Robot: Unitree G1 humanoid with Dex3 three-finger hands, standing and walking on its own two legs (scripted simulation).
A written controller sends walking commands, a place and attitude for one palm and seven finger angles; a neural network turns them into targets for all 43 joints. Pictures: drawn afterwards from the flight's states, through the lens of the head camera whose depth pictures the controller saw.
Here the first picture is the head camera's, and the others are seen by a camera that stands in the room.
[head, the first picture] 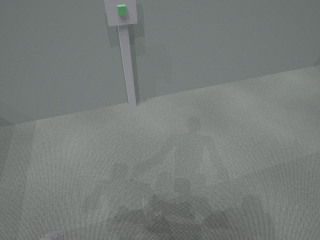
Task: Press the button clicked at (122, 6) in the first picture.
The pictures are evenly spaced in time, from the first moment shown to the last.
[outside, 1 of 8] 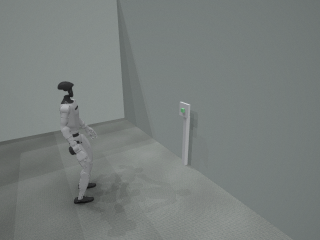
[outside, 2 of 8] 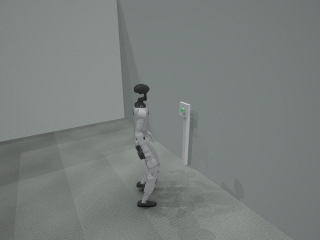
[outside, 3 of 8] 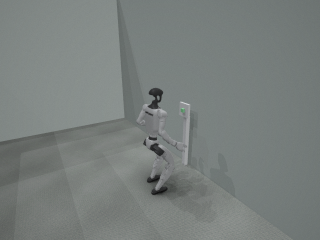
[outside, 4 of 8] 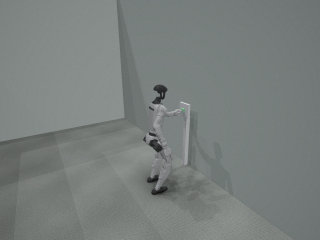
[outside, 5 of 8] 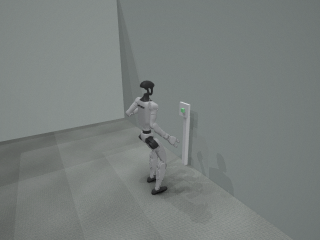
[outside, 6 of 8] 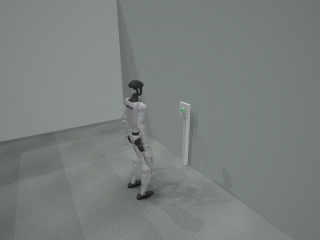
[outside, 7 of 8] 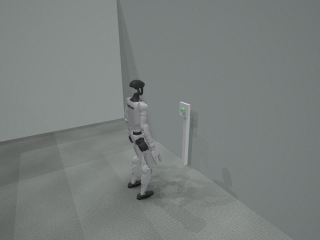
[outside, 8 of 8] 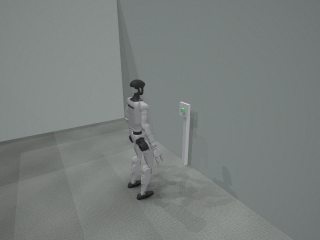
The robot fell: no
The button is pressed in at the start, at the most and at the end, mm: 0 9 0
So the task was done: yes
